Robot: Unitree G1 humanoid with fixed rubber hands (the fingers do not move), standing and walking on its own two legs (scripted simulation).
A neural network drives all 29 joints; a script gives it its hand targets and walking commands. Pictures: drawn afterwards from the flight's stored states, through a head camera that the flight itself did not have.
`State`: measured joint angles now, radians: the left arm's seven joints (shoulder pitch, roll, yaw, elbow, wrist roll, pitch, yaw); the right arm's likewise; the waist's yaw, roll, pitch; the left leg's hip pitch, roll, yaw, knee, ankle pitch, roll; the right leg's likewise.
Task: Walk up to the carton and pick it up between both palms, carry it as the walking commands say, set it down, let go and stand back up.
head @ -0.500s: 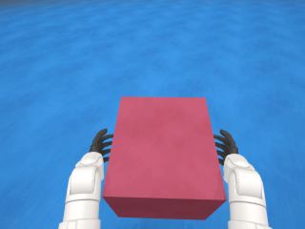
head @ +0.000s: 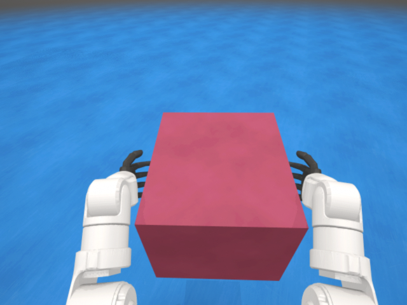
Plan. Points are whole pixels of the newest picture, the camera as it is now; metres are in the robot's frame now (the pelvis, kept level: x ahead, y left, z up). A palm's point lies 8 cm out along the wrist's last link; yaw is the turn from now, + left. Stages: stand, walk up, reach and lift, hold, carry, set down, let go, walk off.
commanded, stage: carry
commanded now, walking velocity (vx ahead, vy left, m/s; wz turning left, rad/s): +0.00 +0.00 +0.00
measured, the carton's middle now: (217, 191) +0.35 -0.01 +0.07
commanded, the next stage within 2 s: hold in 1.48 s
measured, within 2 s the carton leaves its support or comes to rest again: neither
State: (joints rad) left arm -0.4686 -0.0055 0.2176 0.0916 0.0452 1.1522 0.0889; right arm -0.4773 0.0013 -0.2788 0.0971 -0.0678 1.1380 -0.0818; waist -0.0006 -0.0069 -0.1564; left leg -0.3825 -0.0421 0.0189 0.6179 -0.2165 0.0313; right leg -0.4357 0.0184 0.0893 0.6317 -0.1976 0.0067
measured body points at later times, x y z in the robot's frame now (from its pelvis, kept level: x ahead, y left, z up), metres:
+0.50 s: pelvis -0.02 -0.01 -0.01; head -0.02 -0.02 +0.44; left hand +0.31 +0.15 +0.09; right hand +0.31 -0.20 +0.09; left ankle +0.07 +0.10 -0.72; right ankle +0.06 -0.11 -0.72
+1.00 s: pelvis -0.01 +0.01 +0.00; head -0.06 +0.01 +0.45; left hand +0.32 +0.18 +0.12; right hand +0.32 -0.17 +0.13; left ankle +0.07 +0.10 -0.72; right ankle +0.06 -0.11 -0.72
